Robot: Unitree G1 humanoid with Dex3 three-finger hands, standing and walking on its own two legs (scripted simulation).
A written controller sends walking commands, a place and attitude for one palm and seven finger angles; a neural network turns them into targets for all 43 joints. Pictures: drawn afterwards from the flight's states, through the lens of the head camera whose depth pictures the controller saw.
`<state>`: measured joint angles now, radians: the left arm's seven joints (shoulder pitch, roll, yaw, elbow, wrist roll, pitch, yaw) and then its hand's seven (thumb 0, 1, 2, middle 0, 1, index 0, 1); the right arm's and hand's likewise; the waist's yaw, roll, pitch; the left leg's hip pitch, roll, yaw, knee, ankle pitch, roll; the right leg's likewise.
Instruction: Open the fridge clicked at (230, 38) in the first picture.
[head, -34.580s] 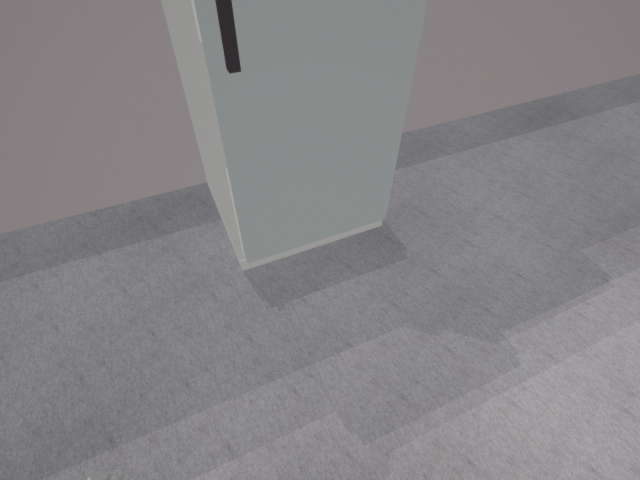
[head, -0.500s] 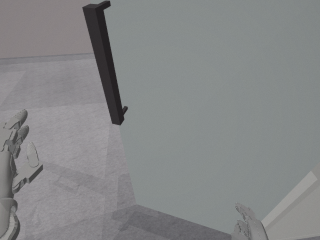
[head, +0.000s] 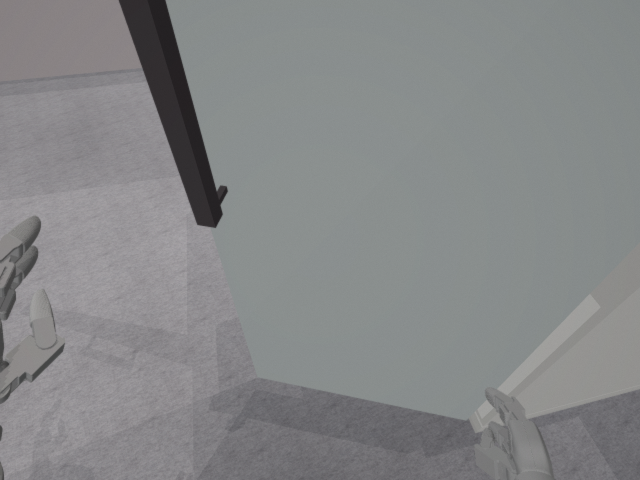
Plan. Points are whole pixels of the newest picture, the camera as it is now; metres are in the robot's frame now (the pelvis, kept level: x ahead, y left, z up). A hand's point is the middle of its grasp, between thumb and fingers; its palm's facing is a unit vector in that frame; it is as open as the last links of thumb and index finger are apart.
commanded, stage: step back with the hand held close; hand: left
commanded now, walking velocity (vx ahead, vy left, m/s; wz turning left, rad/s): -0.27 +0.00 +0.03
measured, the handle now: (189, 112) +0.46 +0.19 +0.23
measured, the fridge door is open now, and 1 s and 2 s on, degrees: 65 65 65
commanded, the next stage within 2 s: stop stepping back and stand still in 1.14 s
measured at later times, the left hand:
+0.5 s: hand out of the picture +0.14 +0.28 +0.16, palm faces +0.48 -0.74 -0.47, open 7.4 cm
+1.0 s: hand out of the picture +0.09 +0.31 +0.17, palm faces +0.49 -0.76 -0.44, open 7.4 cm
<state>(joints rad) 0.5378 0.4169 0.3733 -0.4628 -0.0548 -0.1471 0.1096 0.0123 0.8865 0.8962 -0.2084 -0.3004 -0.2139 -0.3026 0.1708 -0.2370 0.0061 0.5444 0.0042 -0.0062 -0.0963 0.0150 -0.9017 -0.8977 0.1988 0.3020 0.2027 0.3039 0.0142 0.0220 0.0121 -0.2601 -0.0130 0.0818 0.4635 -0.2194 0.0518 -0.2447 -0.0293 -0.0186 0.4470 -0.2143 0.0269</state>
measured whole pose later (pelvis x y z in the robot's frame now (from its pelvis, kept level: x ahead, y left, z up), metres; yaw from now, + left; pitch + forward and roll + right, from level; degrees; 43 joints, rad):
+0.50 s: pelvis -0.06 +0.00 -0.01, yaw +3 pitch +0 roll -2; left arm 0.47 0.41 0.44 -0.48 0.01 -0.27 0.14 0.01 0.88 0.90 -0.21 -0.30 -0.21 -0.30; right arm 0.24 -0.21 0.02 0.58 0.00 -0.12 -0.10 0.02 -0.90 -0.90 0.20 0.30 0.21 0.30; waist 0.01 -0.01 0.03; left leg -0.42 -0.02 0.03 0.61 -0.20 0.07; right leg -0.36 0.00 0.00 0.56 -0.20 0.03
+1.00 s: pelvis -0.10 +0.02 +0.00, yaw +2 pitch +4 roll -5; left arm 0.53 0.44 0.47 -0.53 -0.03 -0.28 0.15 0.01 0.88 0.90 -0.21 -0.30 -0.22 -0.30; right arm 0.23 -0.16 -0.01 0.65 -0.02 -0.15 -0.07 0.02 -0.90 -0.90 0.20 0.30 0.20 0.30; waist 0.02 0.00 -0.04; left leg -0.44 0.02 0.00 0.43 -0.06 0.07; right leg -0.28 0.09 0.01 0.83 -0.48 0.01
